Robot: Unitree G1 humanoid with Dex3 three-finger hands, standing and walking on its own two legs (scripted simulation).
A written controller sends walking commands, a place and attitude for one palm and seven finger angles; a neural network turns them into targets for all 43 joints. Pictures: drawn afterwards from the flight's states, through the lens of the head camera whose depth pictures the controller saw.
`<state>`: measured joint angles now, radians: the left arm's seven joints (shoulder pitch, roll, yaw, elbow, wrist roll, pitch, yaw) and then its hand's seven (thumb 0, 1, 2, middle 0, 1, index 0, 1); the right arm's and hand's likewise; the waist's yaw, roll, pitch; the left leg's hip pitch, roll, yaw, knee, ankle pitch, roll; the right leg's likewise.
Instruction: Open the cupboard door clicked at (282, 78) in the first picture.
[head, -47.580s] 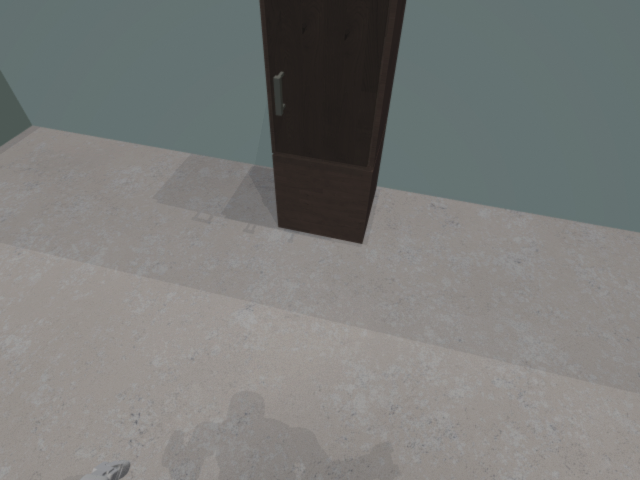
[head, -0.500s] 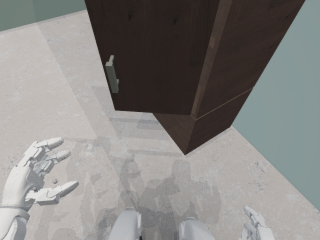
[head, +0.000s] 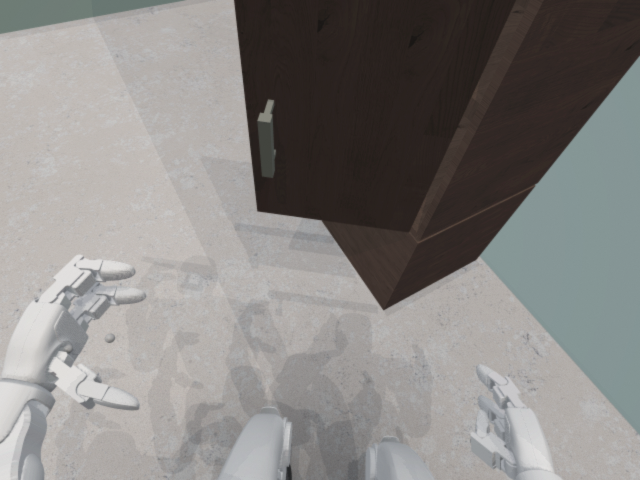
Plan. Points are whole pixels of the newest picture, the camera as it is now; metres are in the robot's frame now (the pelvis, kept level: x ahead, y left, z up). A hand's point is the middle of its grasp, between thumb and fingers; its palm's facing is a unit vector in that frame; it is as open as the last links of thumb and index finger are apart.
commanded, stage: raise the hand with hooked fingers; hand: left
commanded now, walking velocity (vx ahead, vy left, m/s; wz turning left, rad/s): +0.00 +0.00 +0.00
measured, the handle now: (269, 139) +0.62 +0.14 +0.01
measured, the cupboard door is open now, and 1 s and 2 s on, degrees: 53 53 53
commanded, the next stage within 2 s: move the hooked fingers beside the handle in 0.76 s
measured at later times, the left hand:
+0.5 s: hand (128, 319) +0.28 +0.25 +0.04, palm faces -0.06 -1.00 -0.06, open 14.0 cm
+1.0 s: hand (137, 306) +0.29 +0.24 +0.03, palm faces -0.04 -1.00 -0.05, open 14.0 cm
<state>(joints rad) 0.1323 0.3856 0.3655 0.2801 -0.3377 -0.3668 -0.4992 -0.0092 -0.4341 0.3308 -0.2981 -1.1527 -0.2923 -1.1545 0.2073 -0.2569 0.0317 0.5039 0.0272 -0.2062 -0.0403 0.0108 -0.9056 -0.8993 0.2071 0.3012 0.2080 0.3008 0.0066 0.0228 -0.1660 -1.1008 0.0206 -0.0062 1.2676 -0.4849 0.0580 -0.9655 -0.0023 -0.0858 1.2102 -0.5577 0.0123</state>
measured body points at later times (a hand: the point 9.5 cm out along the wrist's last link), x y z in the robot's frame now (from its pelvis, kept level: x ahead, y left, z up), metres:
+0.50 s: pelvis +0.00 -0.02 -0.01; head +0.09 +0.00 +0.43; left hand +0.27 +0.30 +0.04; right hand +0.15 -0.28 -0.08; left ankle +0.06 +0.08 -0.63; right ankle +0.02 -0.14 -0.63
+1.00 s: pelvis +0.00 -0.03 -0.01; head +0.09 -0.01 +0.43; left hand +0.29 +0.30 +0.04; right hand +0.17 -0.28 -0.09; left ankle +0.06 +0.08 -0.63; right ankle +0.02 -0.14 -0.63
